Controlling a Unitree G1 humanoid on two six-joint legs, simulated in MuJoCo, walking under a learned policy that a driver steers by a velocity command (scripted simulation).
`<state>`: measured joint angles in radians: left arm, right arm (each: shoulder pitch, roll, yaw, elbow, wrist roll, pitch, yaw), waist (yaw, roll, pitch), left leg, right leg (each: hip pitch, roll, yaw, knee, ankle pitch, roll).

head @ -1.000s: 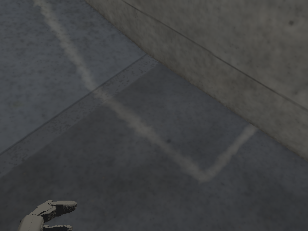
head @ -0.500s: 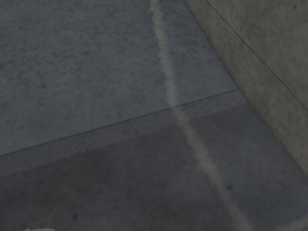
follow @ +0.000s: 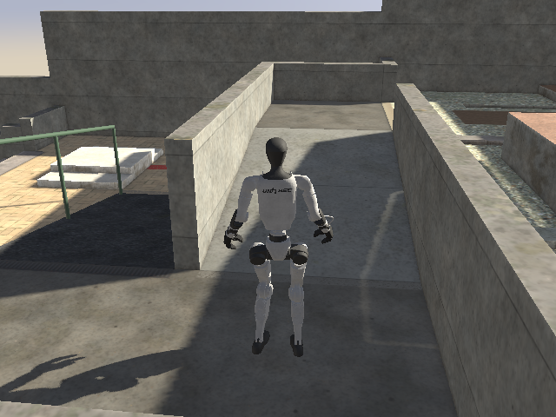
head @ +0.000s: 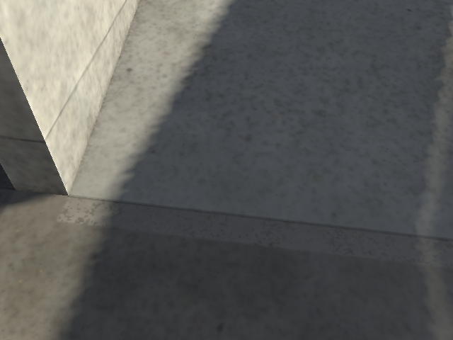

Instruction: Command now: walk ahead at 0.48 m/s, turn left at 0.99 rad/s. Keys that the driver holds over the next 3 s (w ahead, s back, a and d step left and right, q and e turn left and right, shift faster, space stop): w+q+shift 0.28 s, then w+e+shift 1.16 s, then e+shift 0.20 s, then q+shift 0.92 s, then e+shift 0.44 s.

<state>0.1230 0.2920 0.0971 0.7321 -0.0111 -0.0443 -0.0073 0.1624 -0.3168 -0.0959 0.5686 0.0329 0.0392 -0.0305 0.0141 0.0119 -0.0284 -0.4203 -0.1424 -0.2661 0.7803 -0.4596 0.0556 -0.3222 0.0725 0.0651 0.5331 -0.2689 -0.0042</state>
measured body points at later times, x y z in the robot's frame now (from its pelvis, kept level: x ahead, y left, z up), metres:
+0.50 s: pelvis +0.24 +0.14 -0.02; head +0.28 +0.16 +0.43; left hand +0.06 +0.35 -0.14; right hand +0.54 +0.01 -0.09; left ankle +0.27 +0.25 -0.73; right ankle +0.06 -0.11 -0.64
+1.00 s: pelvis +0.65 +0.23 -0.03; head +0.65 +0.27 +0.42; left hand +0.64 +0.52 -0.18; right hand +0.86 -0.01 -0.10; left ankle +0.44 +0.35 -0.58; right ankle +0.74 +0.24 -0.73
